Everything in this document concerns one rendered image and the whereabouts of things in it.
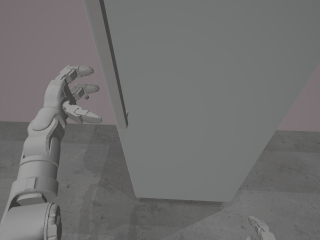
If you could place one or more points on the fridge door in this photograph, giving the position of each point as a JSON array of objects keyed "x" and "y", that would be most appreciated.
[{"x": 206, "y": 84}]

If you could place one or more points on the robot left upper arm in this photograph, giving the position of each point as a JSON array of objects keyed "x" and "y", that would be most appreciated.
[{"x": 32, "y": 222}]

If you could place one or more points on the robot left hand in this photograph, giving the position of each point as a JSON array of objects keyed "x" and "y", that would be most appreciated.
[{"x": 58, "y": 93}]

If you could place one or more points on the handle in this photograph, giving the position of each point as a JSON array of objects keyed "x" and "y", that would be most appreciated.
[{"x": 101, "y": 29}]

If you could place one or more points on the robot left forearm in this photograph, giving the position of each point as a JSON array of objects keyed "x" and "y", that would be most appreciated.
[{"x": 36, "y": 181}]

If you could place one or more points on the robot right hand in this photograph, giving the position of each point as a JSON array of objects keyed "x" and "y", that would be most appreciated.
[{"x": 261, "y": 229}]

